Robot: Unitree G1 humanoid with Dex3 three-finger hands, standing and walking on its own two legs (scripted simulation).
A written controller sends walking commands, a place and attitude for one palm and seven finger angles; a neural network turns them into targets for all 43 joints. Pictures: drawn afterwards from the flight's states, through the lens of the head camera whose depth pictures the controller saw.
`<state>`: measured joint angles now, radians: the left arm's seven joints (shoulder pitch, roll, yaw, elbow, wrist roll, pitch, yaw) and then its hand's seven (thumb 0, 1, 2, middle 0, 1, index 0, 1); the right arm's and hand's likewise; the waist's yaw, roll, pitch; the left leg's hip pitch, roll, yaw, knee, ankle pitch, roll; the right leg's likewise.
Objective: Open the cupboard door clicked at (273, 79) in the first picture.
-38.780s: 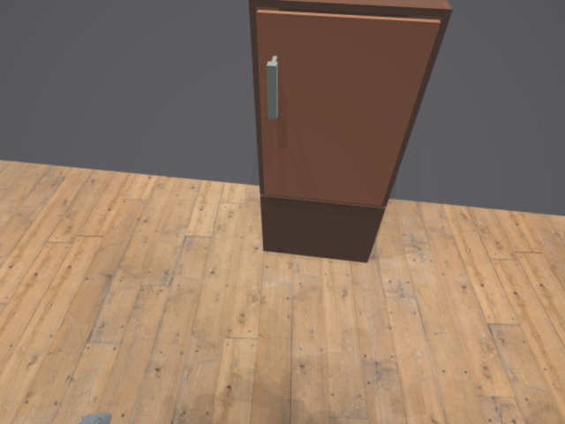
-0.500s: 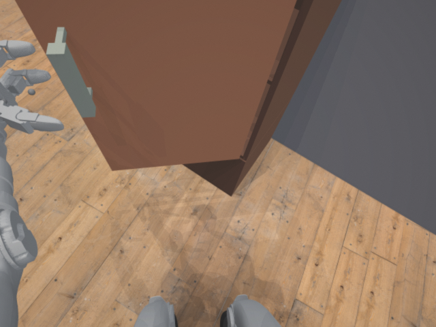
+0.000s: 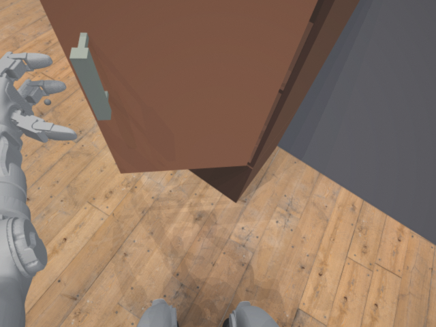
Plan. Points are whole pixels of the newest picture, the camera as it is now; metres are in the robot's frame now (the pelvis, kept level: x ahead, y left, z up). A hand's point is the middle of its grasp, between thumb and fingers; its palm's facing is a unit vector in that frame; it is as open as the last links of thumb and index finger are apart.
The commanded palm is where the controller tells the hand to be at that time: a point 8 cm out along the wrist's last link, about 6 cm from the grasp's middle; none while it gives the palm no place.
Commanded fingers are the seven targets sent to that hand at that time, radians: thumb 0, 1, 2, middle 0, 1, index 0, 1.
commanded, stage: move the hooked fingers beside the handle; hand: left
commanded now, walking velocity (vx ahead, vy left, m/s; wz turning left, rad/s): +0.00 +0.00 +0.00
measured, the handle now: (94, 79) +0.54 +0.20 +0.09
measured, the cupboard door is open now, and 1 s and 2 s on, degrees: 43 43 43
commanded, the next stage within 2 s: slide the fingers in behind the handle in 0.26 s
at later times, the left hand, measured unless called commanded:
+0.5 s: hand (51, 99) +0.49 +0.26 +0.09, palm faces +0.05 -1.00 +0.02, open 14.0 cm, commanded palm +0.46 +0.30 +0.09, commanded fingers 0.00 -0.50 0.30 -0.30 -1.20 -0.30 -1.20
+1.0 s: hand (72, 100) +0.48 +0.23 +0.09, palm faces +0.06 -1.00 +0.01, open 14.0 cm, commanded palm +0.46 +0.26 +0.09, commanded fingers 0.00 -0.50 0.30 -0.30 -1.20 -0.30 -1.20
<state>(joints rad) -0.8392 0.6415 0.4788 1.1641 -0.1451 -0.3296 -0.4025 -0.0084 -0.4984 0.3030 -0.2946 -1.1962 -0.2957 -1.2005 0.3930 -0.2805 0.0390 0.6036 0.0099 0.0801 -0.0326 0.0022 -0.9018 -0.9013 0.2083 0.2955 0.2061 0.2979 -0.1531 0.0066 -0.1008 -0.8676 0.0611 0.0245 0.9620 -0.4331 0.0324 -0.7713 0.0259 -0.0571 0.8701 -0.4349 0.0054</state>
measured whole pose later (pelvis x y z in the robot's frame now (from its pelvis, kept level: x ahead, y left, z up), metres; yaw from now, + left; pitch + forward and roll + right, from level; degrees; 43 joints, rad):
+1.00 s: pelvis +0.00 -0.01 +0.00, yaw +0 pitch +19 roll -3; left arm -0.84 0.56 0.42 1.13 -0.14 -0.35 -0.30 -0.01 -0.50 0.30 -0.29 -1.20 -0.28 -1.20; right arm 0.40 -0.27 0.03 0.61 0.00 0.07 -0.01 0.00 -0.90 -0.90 0.21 0.30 0.21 0.30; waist -0.15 0.02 -0.10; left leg -0.87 0.06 0.02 0.97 -0.43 0.02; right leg -0.78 0.03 -0.06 0.89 -0.44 0.00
